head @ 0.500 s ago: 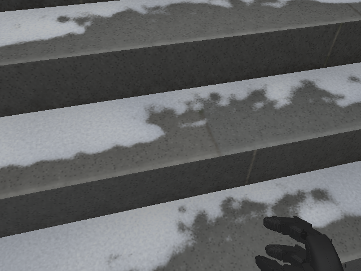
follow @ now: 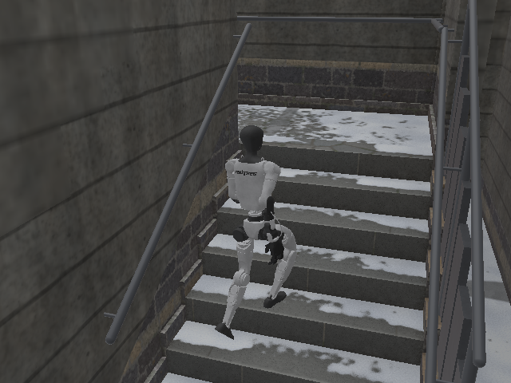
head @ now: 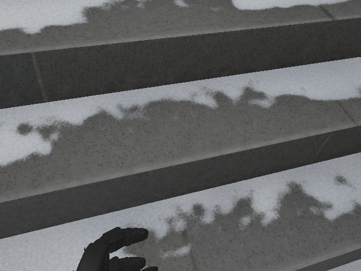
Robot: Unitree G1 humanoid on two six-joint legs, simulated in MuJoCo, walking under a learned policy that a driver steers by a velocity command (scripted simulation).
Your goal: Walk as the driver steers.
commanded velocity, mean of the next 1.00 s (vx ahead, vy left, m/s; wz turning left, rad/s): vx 0.65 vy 0.00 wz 0.07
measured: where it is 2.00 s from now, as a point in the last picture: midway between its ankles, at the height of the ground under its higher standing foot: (136, 28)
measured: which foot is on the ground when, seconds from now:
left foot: up 0.00-0.32, down 0.34-0.66, up 0.68-1.00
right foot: down 0.00-0.32, up 0.34-0.66, down 0.68-1.00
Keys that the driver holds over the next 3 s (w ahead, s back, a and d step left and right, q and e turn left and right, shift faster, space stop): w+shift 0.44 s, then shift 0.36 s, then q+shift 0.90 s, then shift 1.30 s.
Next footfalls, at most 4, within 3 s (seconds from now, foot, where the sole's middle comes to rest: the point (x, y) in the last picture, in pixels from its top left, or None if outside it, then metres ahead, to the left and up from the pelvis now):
0.34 left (124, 254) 0.42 0.13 -0.47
0.68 right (173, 110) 0.80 0.02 -0.29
1.20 left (90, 20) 0.96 0.27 -0.11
1.70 right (160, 8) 1.05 0.07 -0.11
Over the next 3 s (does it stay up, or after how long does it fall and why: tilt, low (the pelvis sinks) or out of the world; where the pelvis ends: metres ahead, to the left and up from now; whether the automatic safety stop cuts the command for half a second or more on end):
stays up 0.96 0.15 0.67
